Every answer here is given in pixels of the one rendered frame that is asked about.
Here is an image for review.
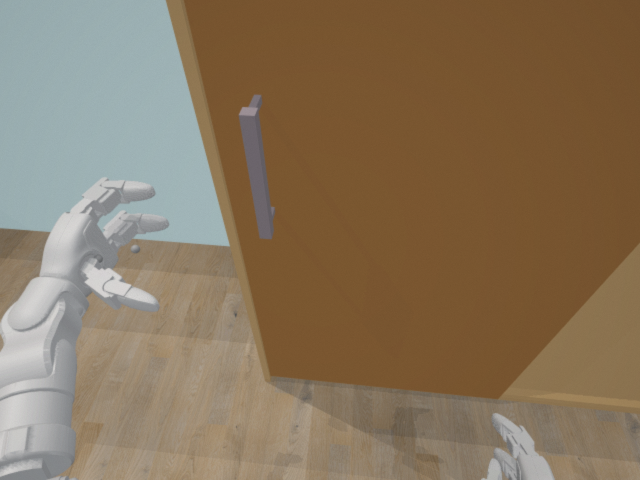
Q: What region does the robot left forearm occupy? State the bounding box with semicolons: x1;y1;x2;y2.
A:
0;276;89;480

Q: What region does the handle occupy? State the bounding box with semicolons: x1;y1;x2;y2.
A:
239;95;275;239

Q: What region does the wardrobe door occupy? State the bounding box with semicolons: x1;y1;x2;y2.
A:
510;243;640;400
184;0;640;399

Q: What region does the robot left hand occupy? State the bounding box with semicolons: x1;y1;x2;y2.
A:
39;177;169;312

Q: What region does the robot right hand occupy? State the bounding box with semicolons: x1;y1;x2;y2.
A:
481;413;555;480

